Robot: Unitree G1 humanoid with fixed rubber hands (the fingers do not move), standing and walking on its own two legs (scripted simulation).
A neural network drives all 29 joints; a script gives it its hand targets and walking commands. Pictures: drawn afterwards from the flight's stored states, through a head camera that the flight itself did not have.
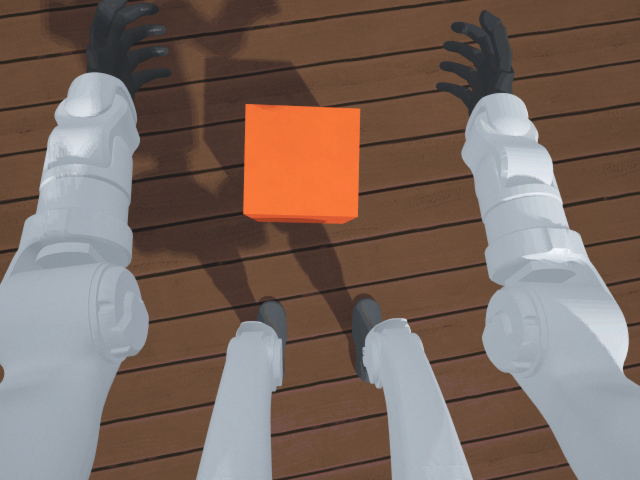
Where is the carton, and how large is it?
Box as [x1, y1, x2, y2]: [243, 104, 359, 223]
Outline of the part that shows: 246,104 243,213 258,221 342,223 357,216 359,109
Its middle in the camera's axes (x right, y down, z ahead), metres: -0.04 -0.15 +0.83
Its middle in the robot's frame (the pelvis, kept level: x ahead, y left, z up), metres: +0.51 +0.03 -0.53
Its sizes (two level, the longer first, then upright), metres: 0.210 0.200 0.250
